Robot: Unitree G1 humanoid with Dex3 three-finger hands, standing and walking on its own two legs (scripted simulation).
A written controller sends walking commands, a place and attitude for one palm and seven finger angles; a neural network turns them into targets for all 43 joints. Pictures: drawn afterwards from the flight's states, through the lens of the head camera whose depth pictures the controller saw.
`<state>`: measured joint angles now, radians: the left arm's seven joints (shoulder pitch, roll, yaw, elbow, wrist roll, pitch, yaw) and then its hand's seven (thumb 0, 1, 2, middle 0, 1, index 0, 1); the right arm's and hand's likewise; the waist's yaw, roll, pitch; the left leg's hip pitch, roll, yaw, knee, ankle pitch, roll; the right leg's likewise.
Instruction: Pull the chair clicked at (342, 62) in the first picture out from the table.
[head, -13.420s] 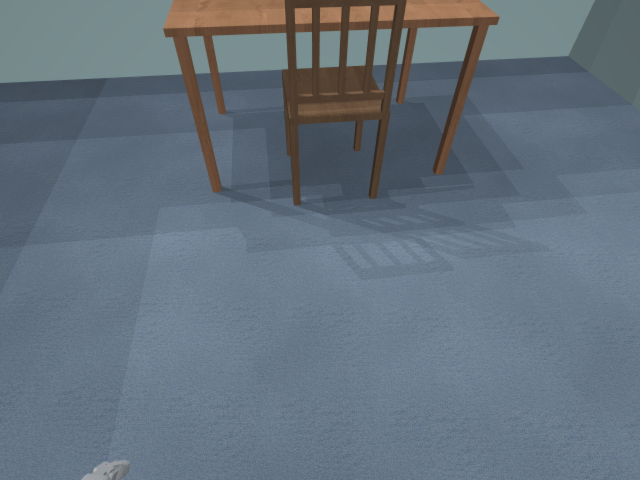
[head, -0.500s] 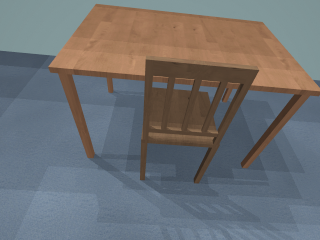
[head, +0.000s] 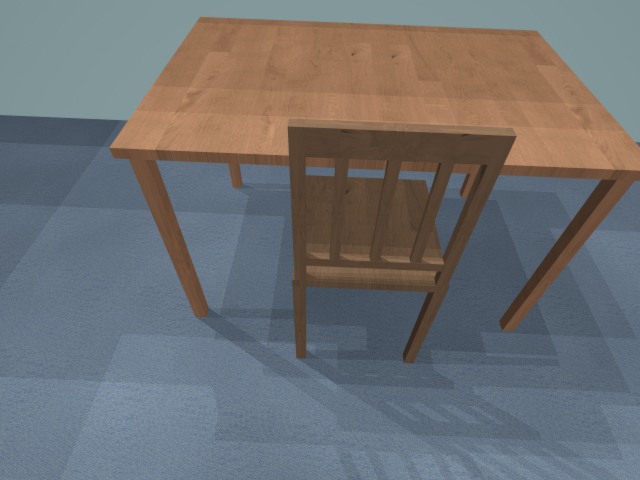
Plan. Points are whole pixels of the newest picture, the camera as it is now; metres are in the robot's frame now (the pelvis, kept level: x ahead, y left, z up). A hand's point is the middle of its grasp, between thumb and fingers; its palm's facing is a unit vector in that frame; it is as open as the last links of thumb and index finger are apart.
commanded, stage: look again from close up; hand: left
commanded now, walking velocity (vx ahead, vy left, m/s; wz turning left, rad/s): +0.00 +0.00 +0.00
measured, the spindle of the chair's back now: (383, 214) +0.64 -0.10 -0.09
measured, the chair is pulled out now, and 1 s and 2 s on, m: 0.00 0.00 0.00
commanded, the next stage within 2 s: shuffle to correct the standing spot in 1.18 s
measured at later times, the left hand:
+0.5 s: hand out of the picture +0.02 +0.14 -0.18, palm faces +0.04 -0.99 -0.15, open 7.4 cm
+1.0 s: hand out of the picture +0.04 +0.14 -0.17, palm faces +0.05 -0.98 -0.18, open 7.4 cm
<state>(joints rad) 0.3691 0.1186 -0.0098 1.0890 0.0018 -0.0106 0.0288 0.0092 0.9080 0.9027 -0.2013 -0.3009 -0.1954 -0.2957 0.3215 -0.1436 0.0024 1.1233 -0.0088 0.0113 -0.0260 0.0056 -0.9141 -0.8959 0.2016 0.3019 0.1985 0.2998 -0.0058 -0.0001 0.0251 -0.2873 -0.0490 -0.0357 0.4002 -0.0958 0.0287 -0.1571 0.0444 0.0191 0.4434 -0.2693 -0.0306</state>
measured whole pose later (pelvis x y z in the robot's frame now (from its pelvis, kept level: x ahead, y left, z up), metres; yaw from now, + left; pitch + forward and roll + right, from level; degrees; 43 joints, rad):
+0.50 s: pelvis +0.04 -0.01 +0.00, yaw +0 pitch -1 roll +1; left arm 0.33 0.12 -0.02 1.09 0.00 -0.03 0.04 0.01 0.90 0.90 -0.20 -0.30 -0.20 -0.30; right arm 0.25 -0.15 0.01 1.14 0.00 -0.01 -0.04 0.01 -0.93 -0.90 0.20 0.30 0.20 0.30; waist 0.01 -0.02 0.03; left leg -0.23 -0.05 -0.04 0.40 -0.15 0.02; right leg -0.09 0.04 0.02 0.41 -0.31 -0.04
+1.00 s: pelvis +0.06 -0.02 +0.00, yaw +0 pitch -1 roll +1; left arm 0.34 0.13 -0.02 1.10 0.00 -0.03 0.04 0.01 0.90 0.90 -0.20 -0.30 -0.20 -0.30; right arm 0.23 -0.16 0.02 1.14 0.00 -0.01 -0.04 0.00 -0.92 -0.90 0.20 0.30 0.20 0.30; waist 0.02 -0.01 0.03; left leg -0.20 -0.05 -0.04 0.40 -0.19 0.01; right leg -0.04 0.04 0.03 0.38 -0.33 -0.05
